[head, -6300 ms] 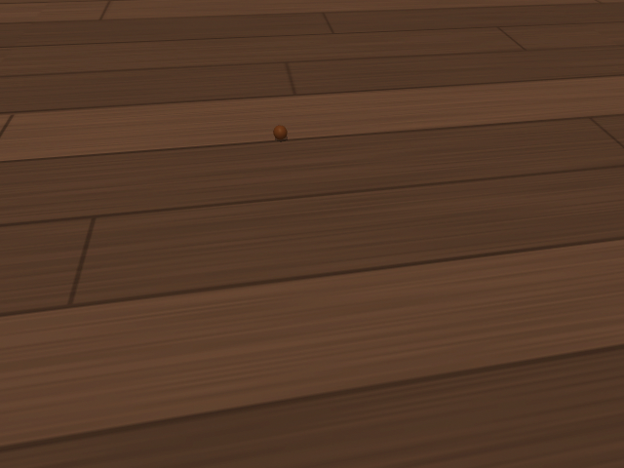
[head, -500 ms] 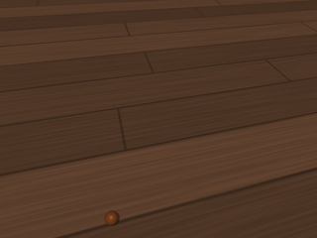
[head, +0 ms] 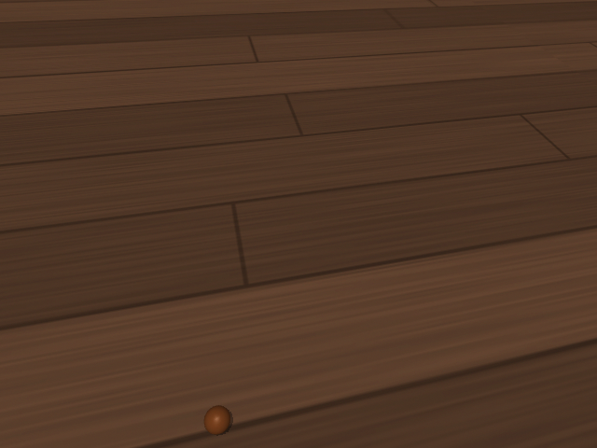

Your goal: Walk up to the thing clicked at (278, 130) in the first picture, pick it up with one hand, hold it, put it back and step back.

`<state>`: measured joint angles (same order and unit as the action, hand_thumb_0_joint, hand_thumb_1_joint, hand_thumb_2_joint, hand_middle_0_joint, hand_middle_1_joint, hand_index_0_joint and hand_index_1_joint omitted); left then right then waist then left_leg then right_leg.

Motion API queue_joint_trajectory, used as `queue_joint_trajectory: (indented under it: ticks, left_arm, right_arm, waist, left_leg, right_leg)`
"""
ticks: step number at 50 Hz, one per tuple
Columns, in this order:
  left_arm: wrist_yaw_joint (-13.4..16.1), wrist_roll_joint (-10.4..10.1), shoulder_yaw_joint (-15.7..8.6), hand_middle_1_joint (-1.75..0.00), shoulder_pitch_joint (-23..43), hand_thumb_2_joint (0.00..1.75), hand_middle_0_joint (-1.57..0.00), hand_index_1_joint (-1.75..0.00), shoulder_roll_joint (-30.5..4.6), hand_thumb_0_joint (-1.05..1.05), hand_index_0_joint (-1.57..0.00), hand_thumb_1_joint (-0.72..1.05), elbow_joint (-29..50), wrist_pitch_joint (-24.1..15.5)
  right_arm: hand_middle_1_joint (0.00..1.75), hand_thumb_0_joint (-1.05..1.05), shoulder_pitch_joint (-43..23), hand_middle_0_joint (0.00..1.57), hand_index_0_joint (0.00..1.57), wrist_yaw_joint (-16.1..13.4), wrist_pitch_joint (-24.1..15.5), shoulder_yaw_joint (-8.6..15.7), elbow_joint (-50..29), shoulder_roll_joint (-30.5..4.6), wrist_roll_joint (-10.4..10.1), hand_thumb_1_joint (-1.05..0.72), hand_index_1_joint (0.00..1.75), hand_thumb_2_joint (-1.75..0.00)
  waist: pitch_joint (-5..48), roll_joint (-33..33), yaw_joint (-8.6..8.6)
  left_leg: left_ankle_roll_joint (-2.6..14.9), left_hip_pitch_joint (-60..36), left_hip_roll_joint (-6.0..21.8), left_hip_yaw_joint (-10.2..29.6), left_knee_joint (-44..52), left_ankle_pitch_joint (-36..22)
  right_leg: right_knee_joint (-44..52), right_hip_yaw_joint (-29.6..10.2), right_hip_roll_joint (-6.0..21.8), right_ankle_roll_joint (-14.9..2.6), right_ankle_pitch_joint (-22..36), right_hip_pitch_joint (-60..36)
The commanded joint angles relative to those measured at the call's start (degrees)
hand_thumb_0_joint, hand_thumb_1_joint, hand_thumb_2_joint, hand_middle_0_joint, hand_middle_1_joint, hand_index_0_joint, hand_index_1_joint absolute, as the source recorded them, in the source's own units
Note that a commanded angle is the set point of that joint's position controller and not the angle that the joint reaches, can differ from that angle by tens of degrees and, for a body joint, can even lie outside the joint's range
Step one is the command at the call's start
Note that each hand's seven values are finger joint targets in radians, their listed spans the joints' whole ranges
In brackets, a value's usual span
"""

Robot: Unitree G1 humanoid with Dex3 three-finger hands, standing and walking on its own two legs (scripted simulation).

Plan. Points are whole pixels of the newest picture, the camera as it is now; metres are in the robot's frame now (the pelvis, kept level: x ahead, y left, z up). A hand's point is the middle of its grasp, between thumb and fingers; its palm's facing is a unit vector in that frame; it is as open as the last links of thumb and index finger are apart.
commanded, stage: walk up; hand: left
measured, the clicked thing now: (217, 419) +0.34 +0.21 -0.73
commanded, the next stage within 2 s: none
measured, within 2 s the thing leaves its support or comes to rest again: neither
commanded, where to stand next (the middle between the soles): -0.01 -0.03 m, yaw +1 degrees
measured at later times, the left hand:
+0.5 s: hand (139, 446) +0.17 +0.23 -0.15, palm faces -0.04 -0.92 -0.38, open 7.4 cm
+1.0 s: hand out of the picture +0.02 +0.25 -0.16, palm faces -0.01 -0.93 -0.38, open 7.4 cm
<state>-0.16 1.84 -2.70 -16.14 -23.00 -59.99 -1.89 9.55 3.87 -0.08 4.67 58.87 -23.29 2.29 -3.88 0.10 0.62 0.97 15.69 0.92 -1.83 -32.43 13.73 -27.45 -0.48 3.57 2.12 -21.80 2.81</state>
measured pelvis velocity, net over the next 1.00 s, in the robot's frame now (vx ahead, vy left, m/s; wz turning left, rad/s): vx -0.02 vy -0.03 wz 0.03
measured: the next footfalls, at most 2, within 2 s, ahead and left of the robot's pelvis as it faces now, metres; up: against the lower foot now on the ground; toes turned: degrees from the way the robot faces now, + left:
right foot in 0.36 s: +0.14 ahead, -0.13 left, +0.00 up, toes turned +0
left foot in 0.68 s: +0.01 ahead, +0.09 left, +0.00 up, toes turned +3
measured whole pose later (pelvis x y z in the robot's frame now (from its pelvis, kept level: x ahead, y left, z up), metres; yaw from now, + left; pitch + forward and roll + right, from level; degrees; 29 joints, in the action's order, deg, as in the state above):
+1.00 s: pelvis -0.02 -0.03 -0.01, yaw +2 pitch -3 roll -3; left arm -0.4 1.3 -3.0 -13.8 -22.4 -56.2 -0.5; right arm 11.7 1.3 0.3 2.7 50.1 -23.5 2.2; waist -6.6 1.9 -0.6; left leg 1.2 14.9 3.2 0.8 -40.1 22.0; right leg -31.5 0.3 -2.5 -0.3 -18.4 10.1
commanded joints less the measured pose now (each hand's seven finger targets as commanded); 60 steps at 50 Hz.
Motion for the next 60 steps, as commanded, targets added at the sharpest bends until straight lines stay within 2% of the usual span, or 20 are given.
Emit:
queue_joint_trajectory:
  ticks: [1, 6, 10, 14, 17, 18, 19, 20, 24, 29, 33, 35, 36, 38, 40, 44, 47, 49, 51, 60]
  left_arm:
    - [1.5, -1.2, -1.7, -0.30, 4.4, 0.90, -0.20, -0.30, -10.7, 0.00, -0.20, 0.90, 7.4, -0.4]
    - [0.6, -2.1, -1.5, -0.30, 1.0, 0.90, -0.20, -0.30, -9.8, 0.00, -0.20, 0.90, 5.8, 1.1]
    - [0.9, -2.2, -1.4, -0.30, 4.0, 0.90, -0.20, -0.30, -8.3, 0.00, -0.20, 0.90, 7.5, 2.6]
    - [0.9, -2.0, -2.3, -0.30, 5.4, 0.90, -0.20, -0.30, -9.5, 0.00, -0.20, 0.90, 9.3, 4.3]
    - [0.7, -0.9, -3.3, -0.30, 5.2, 0.90, -0.20, -0.30, -11.6, 0.00, -0.20, 0.90, 9.9, 3.9]
    - [0.8, -0.6, -4.1, -0.30, 5.7, 0.90, -0.20, -0.30, -14.9, 0.00, -0.20, 0.90, 11.0, 3.6]
    - [0.8, -1.6, -4.2, -0.30, 7.7, 0.90, -0.20, -0.30, -16.5, 0.00, -0.20, 0.90, 12.4, 3.8]
    - [0.9, -1.0, -4.1, -0.30, 7.9, 0.90, -0.20, -0.30, -16.5, 0.00, -0.20, 0.90, 13.8, 3.6]
    - [1.7, 0.0, -3.5, -0.30, 12.7, 0.90, -0.20, -0.30, -11.0, 0.00, -0.20, 0.90, 17.5, 4.4]
    - [1.8, 0.6, -3.7, -0.30, 9.1, 0.90, -0.20, -0.30, -10.6, 0.00, -0.20, 0.90, 17.7, 4.2]
    - [0.9, -1.2, -3.4, -0.30, 11.2, 0.90, -0.20, -0.30, -12.0, 0.00, -0.20, 0.90, 16.9, 5.1]
    - [1.1, -1.6, -3.2, -0.30, 14.6, 0.90, -0.20, -0.30, -9.6, 0.00, -0.20, 0.90, 17.3, 4.9]
    - [1.4, -0.5, -4.3, -0.30, 16.5, 0.90, -0.20, -0.30, -11.7, 0.00, -0.20, 0.90, 16.7, 4.9]
    - [0.9, -2.0, -4.0, -0.30, 11.5, 0.90, -0.20, -0.30, -9.3, 0.00, -0.20, 0.90, 14.2, 4.7]
    - [0.4, -2.2, -3.5, -0.30, 9.0, 0.90, -0.20, -0.30, -9.7, 0.00, -0.20, 0.90, 12.6, 3.7]
    - [-0.4, -0.9, -2.7, -0.30, 10.7, 0.90, -0.20, -0.30, -9.7, 0.00, -0.20, 0.90, 12.0, 1.0]
    - [0.2, -0.4, -2.7, -0.30, 3.6, 0.90, -0.20, -0.30, -9.1, 0.00, -0.20, 0.90, 9.6, -1.1]
    - [1.0, 0.3, -4.1, -0.30, -2.7, 0.90, -0.20, -0.30, -14.1, 0.00, -0.20, 0.90, 8.3, -2.3]
    - [0.6, 0.2, -5.5, -0.30, -3.4, 0.90, -0.20, -0.30, -20.5, 0.00, -0.20, 0.90, 9.5, -2.5]
    - [0.0, -1.1, -2.4, -0.30, 4.1, 0.90, -0.20, -0.30, -12.9, 0.00, -0.20, 0.90, 13.1, -0.6]
  right_arm:
    - [0.30, 0.00, 9.2, 0.20, 0.20, -2.5, -2.8, 5.3, -3.9, -19.5, -1.0, -0.90, 0.30, -0.90]
    - [0.30, 0.00, 2.2, 0.20, 0.20, -4.7, -4.0, 1.6, -7.1, -11.9, -2.0, -0.90, 0.30, -0.90]
    - [0.30, 0.00, 0.4, 0.20, 0.20, -5.8, -2.4, 0.8, -8.2, -12.2, -2.3, -0.90, 0.30, -0.90]
    - [0.30, 0.00, -0.3, 0.20, 0.20, -6.2, 0.1, 1.5, -10.7, -13.2, -2.8, -0.90, 0.30, -0.90]
    - [0.30, 0.00, -1.0, 0.20, 0.20, -6.3, 1.1, 1.1, -12.2, -11.6, -3.6, -0.90, 0.30, -0.90]
    - [0.30, 0.00, -0.1, 0.20, 0.20, -6.4, 1.1, 0.5, -12.8, -9.7, -4.4, -0.90, 0.30, -0.90]
    - [0.30, 0.00, 1.0, 0.20, 0.20, -6.9, 1.6, 0.0, -12.5, -8.0, -4.7, -0.90, 0.30, -0.90]
    - [0.30, 0.00, 2.2, 0.20, 0.20, -7.4, 2.4, 0.5, -12.0, -8.7, -4.0, -0.90, 0.30, -0.90]
    - [0.30, 0.00, 5.1, 0.20, 0.20, -7.2, 2.2, 0.7, -11.6, -9.8, -4.0, -0.90, 0.30, -0.90]
    - [0.30, 0.00, 4.3, 0.20, 0.20, -6.7, 0.6, -0.3, -11.1, -9.1, -2.3, -0.90, 0.30, -0.90]
    - [0.30, 0.00, 7.2, 0.20, 0.20, -6.2, -0.5, 0.6, -9.0, -9.4, -0.3, -0.90, 0.30, -0.90]
    - [0.30, 0.00, -0.9, 0.20, 0.20, -5.4, -0.8, 2.6, -11.5, -19.8, -0.1, -0.90, 0.30, -0.90]
    - [0.30, 0.00, -1.6, 0.20, 0.20, -5.3, -1.3, 3.0, -12.3, -19.3, -0.1, -0.90, 0.30, -0.90]
    - [0.30, 0.00, -3.8, 0.20, 0.20, -6.2, -2.1, 1.0, -12.2, -13.7, -0.1, -0.90, 0.30, -0.90]
    - [0.30, 0.00, -2.8, 0.20, 0.20, -6.1, -2.7, 0.9, -12.2, -11.8, -0.3, -0.90, 0.30, -0.90]
    - [0.30, 0.00, 1.5, 0.20, 0.20, -4.4, -1.6, 1.8, -11.9, -13.7, 0.8, -0.90, 0.30, -0.90]
    - [0.30, 0.00, 1.8, 0.20, 0.20, -3.2, -0.2, 2.2, -12.8, -14.5, 0.0, -0.90, 0.30, -0.90]
    - [0.30, 0.00, 0.0, 0.20, 0.20, -2.8, -0.4, 0.4, -15.5, -9.0, -1.6, -0.90, 0.30, -0.90]
    - [0.30, 0.00, -4.3, 0.20, 0.20, -3.4, -0.5, 1.2, -16.7, -11.3, -0.8, -0.90, 0.30, -0.90]
    - [0.30, 0.00, 3.0, 0.20, 0.20, -2.7, -2.2, 1.1, -10.4, -7.8, -2.1, -0.90, 0.30, -0.90]
  waist:
    - [4.9, 11.6, -5.82]
    - [3.0, 4.0, -0.83]
    - [2.4, 8.7, -0.85]
    - [4.2, 10.9, -1.32]
    - [5.9, 3.5, 0.08]
    - [7.6, -5.3, 0.41]
    - [8.8, -14.6, 0.55]
    - [9.0, -15.4, 0.90]
    - [11.2, -10.0, -0.68]
    - [13.2, -10.6, 2.25]
    - [8.3, -8.2, -1.50]
    - [2.8, 16.1, -1.87]
    - [0.6, 12.3, -2.97]
    - [2.0, 3.8, 1.35]
    - [4.0, 6.7, 0.58]
    - [4.0, 12.7, -3.80]
    - [3.5, 10.0, -1.23]
    - [6.1, -3.2, 2.00]
    - [-1.7, -8.0, 3.94]
    - [1.5, -9.2, -1.30]
  left_leg:
    - [13.17, -19.1, 21.0, 32.2, 17.3, -12.0]
    - [9.55, -12.6, 14.5, 11.8, 10.3, -35.0]
    - [8.96, -6.5, 12.6, 6.1, 5.9, -48.9]
    - [8.53, -5.0, 11.5, 7.8, 1.4, -44.6]
    - [4.64, -0.5, 8.1, 7.3, -6.4, -30.2]
    - [1.74, 0.8, 3.0, 4.3, -15.0, -19.9]
    - [-0.02, 4.9, -6.3, 1.0, -26.1, 10.0]
    - [-0.02, 5.0, -6.2, 4.9, -35.9, 27.4]
    - [-1.47, 8.6, -5.9, 7.2, -41.2, 19.2]
    - [-2.04, 8.6, -2.2, 3.0, -15.9, 19.0]
    - [0.36, -4.9, -1.9, 3.0, 7.8, 1.4]
    - [12.11, 4.0, 20.7, 31.6, 14.9, -5.4]
    - [16.87, 6.7, 23.8, 35.1, 14.6, -10.9]
    - [12.19, -1.5, 14.3, 18.9, 7.3, -23.6]
    - [9.27, -5.5, 11.3, 13.2, 7.3, -18.2]
    - [10.23, -9.6, 10.5, 14.7, 9.6, 2.8]
    - [8.99, -7.6, 8.5, 10.7, 2.6, -4.8]
    - [3.60, 10.6, 1.8, 5.5, -12.8, -1.7]
    - [1.23, 21.7, -0.2, 8.2, -25.4, 21.3]
    - [-1.19, -7.4, -1.7, -0.9, 1.3, -3.8]
  right_leg:
    - [-30.7, -4.8, -4.7, -3.56, -12.4, 26.8]
    - [-26.2, -7.6, -0.9, -3.45, -3.4, 21.8]
    - [-18.2, -1.1, -2.3, -2.82, 2.8, 15.1]
    - [-14.2, 1.4, -3.3, -3.52, 2.9, 14.3]
    - [-4.3, -1.0, -0.3, -5.81, 26.1, 7.7]
    - [-0.4, -9.7, 8.2, -9.57, 42.5, 7.0]
    - [2.4, -18.5, 16.7, -18.44, 56.8, 6.1]
    - [1.8, -23.3, 20.1, -22.28, 58.4, 8.7]
    - [-3.4, -10.1, 10.7, -17.80, 49.6, 6.5]
    - [-3.3, -11.9, 11.3, -16.78, 30.7, -1.6]
    - [-7.4, -11.2, 10.1, -10.53, 22.4, 13.7]
    - [-24.1, -1.2, -5.2, -3.07, -11.4, 23.3]
    - [-33.8, -8.0, -4.5, -3.01, -13.5, 22.1]
    - [-36.8, -11.8, -7.0, -3.74, -8.2, 24.5]
    - [-30.1, -8.0, -5.9, -3.38, -4.3, 22.9]
    - [-13.0, 0.3, -5.4, -1.38, -8.5, 18.8]
    - [5.5, 4.6, -7.0, -3.37, 0.1, 9.5]
    - [10.7, -14.1, 2.2, -8.03, 0.9, -8.7]
    - [13.2, -36.5, 20.9, -20.68, 0.7, -0.8]
    - [-0.1, -4.3, 4.8, -10.73, 22.3, 16.8]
